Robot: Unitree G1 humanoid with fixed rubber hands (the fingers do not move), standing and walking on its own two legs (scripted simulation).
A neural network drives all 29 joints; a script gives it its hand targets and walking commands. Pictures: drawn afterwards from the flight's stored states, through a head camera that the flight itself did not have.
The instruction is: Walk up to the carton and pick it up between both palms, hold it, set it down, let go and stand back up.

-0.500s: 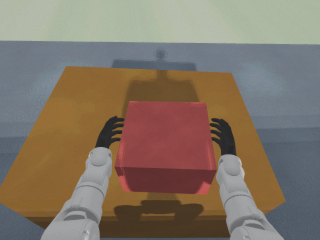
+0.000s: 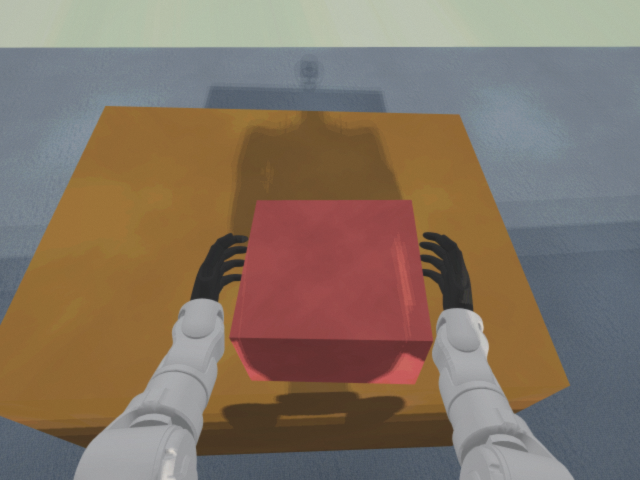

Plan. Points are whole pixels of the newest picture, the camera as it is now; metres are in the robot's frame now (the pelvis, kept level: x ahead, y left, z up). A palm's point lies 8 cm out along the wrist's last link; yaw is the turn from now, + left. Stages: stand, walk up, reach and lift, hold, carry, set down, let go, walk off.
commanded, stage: set down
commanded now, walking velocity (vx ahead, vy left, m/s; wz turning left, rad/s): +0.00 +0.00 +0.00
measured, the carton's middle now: (332, 288) +0.39 -0.08 -0.04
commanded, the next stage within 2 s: none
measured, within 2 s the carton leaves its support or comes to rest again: rests again in 0.86 s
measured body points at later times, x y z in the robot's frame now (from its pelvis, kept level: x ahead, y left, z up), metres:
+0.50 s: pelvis -0.01 +0.00 -0.01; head +0.08 +0.01 +0.43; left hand +0.40 +0.09 -0.03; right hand +0.33 -0.23 -0.01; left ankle -0.02 +0.12 -0.75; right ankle -0.01 -0.11 -0.75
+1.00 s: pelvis -0.02 -0.01 -0.03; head +0.12 -0.02 +0.40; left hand +0.41 +0.07 -0.06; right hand +0.33 -0.24 -0.06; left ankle -0.02 +0.12 -0.75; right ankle -0.01 -0.11 -0.75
